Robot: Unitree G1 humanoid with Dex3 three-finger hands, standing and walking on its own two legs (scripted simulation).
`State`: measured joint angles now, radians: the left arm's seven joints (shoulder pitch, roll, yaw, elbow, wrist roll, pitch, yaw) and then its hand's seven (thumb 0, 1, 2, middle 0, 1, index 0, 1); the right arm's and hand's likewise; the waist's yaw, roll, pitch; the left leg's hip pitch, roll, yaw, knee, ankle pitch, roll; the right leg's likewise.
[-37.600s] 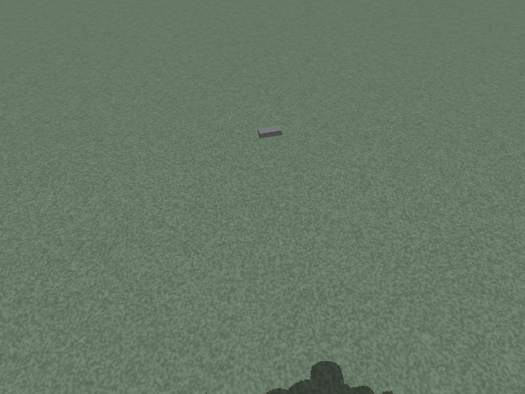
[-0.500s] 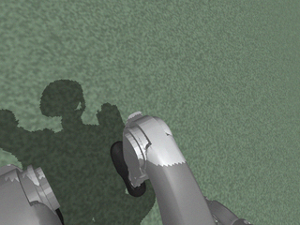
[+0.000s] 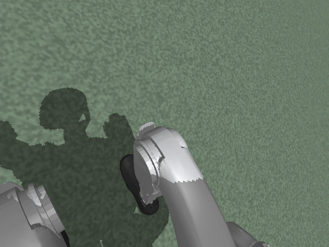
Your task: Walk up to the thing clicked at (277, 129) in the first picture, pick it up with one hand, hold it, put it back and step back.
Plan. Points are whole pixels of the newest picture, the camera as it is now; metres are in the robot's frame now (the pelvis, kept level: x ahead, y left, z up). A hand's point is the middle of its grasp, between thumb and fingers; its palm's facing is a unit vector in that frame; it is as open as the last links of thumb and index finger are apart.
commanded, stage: withdraw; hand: left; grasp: from above
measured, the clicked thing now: out of the picture +0.48 +0.32 -0.29
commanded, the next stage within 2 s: home in 0.88 s
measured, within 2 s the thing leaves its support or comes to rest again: neither
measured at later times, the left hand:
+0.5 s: hand out of the picture +0.46 +0.34 -0.09, palm faces -0.44 -0.10 -0.89, open 13.5 cm
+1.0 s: hand out of the picture +0.49 +0.33 -0.14, palm faces -0.34 -0.07 -0.94, open 13.4 cm
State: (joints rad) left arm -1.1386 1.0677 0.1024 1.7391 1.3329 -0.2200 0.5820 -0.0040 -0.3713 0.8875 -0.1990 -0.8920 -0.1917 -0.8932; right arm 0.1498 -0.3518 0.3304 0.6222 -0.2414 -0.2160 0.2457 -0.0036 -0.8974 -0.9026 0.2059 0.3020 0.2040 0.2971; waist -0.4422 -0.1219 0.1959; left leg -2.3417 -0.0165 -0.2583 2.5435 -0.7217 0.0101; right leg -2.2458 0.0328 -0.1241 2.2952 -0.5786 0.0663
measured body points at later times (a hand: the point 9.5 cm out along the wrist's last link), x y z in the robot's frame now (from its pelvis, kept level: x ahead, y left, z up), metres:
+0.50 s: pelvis +0.00 -0.01 +0.04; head +0.23 +0.08 +0.42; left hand +0.48 +0.35 -0.04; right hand +0.09 -0.27 -0.05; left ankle +0.06 +0.12 -0.28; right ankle +0.14 -0.14 -0.27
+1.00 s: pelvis +0.00 -0.01 +0.01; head +0.25 +0.09 +0.37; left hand +0.50 +0.33 -0.09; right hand +0.05 -0.28 -0.07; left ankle +0.06 +0.12 -0.28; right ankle +0.14 -0.14 -0.28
